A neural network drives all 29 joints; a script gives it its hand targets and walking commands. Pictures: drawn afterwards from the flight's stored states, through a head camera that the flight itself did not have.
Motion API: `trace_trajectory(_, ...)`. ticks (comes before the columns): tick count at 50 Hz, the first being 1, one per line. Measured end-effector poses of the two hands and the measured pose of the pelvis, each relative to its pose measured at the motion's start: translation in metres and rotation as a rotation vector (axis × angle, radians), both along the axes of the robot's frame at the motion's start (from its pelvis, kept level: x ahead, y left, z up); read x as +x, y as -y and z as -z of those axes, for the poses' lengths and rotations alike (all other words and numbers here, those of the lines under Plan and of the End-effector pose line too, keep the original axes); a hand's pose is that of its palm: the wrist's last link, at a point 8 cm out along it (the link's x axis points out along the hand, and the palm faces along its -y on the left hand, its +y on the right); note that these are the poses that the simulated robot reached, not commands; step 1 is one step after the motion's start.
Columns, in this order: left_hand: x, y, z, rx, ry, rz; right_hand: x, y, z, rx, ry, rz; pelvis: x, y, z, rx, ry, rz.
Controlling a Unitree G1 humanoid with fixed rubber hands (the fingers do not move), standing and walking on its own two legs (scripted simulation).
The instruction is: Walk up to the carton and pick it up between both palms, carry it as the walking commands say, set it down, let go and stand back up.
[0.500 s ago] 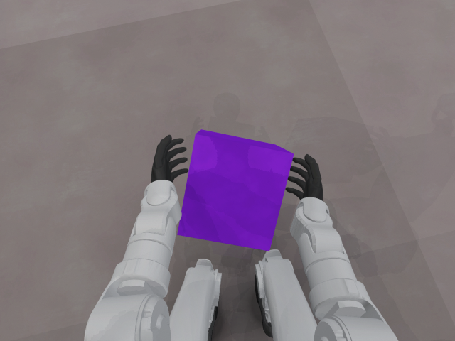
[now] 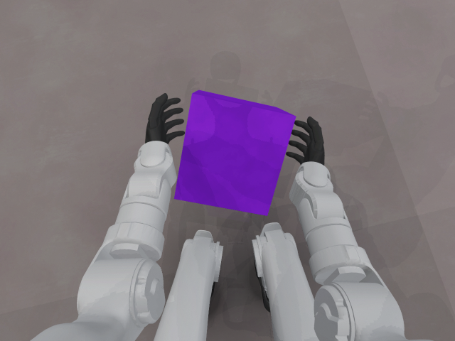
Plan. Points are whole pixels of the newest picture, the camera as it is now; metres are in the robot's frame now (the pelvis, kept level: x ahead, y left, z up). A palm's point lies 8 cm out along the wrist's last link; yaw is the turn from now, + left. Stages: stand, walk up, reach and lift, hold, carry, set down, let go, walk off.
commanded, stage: set down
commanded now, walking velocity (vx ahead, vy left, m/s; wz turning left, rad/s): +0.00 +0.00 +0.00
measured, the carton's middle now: (230, 148) +0.47 +0.01 -0.21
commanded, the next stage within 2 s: none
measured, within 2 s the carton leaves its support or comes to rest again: neither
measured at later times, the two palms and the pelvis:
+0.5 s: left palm (167, 143) +0.47 +0.14 -0.17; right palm (296, 162) +0.43 -0.13 -0.19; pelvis -0.02 +0.01 -0.07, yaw +0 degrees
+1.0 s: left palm (177, 145) +0.49 +0.14 -0.27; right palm (287, 161) +0.45 -0.13 -0.29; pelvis -0.03 +0.01 -0.13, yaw +1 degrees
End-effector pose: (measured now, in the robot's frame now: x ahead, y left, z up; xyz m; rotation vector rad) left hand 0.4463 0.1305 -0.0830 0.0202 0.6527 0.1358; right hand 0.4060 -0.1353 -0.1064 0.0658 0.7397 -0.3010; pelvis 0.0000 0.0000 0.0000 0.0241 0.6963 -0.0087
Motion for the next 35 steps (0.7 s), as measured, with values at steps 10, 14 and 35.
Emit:
trace_trajectory(10, 0.01, -0.001, 0.035, 0.013, -0.005, 0.01, 0.009, -0.001, 0.034, -0.014, -0.006, -0.002, -0.008, -0.004, 0.032, -0.008, -0.008, -0.006)
trace_trajectory(14, 0.013, -0.002, 0.048, 0.018, -0.008, 0.013, 0.013, -0.002, 0.046, -0.019, -0.01, -0.007, -0.012, -0.006, 0.043, -0.011, -0.008, -0.009)
trace_trajectory(35, 0.031, -0.006, 0.122, 0.042, -0.041, 0.036, 0.029, -0.006, 0.12, -0.027, -0.038, -0.025, -0.024, -0.011, 0.099, -0.026, -0.018, -0.028)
